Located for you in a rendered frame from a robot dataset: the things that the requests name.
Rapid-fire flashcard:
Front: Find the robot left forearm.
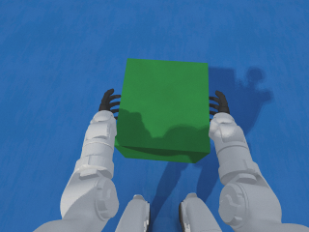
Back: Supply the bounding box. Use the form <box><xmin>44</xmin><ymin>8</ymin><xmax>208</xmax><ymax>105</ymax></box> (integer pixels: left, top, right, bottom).
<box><xmin>60</xmin><ymin>110</ymin><xmax>117</xmax><ymax>215</ymax></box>

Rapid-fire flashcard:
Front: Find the right robot hand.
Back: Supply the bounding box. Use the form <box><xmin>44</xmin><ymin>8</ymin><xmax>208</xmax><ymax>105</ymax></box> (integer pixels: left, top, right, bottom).
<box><xmin>209</xmin><ymin>90</ymin><xmax>230</xmax><ymax>121</ymax></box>

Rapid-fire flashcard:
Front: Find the robot right forearm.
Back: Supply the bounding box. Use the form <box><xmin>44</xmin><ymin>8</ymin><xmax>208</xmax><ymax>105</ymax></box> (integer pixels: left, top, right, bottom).
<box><xmin>209</xmin><ymin>112</ymin><xmax>282</xmax><ymax>211</ymax></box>

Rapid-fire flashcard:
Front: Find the left robot hand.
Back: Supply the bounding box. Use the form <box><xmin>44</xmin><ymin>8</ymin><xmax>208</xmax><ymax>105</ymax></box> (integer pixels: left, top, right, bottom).
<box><xmin>98</xmin><ymin>88</ymin><xmax>121</xmax><ymax>120</ymax></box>

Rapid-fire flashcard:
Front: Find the robot thigh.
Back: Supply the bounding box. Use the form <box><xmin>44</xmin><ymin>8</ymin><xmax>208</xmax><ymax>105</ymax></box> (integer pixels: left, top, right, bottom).
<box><xmin>181</xmin><ymin>197</ymin><xmax>222</xmax><ymax>232</ymax></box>
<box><xmin>115</xmin><ymin>199</ymin><xmax>150</xmax><ymax>232</ymax></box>

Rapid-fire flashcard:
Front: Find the robot right thigh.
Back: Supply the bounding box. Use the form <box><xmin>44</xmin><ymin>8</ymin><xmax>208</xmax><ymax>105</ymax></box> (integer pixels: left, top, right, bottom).
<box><xmin>181</xmin><ymin>197</ymin><xmax>222</xmax><ymax>232</ymax></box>

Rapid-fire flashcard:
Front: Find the left robot upper arm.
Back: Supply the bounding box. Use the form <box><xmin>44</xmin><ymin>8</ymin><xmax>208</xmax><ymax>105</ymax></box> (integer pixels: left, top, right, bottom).
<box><xmin>33</xmin><ymin>176</ymin><xmax>120</xmax><ymax>232</ymax></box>

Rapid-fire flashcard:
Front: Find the carton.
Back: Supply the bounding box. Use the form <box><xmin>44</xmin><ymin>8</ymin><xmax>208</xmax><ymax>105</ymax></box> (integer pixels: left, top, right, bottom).
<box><xmin>114</xmin><ymin>58</ymin><xmax>211</xmax><ymax>163</ymax></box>

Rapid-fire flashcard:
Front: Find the right robot upper arm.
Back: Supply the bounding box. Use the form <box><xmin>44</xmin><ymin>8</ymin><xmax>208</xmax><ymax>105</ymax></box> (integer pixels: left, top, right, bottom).
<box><xmin>218</xmin><ymin>182</ymin><xmax>309</xmax><ymax>232</ymax></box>

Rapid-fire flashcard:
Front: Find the robot left thigh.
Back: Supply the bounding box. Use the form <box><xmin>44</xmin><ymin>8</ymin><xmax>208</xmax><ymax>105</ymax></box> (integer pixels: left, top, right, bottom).
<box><xmin>115</xmin><ymin>199</ymin><xmax>150</xmax><ymax>232</ymax></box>

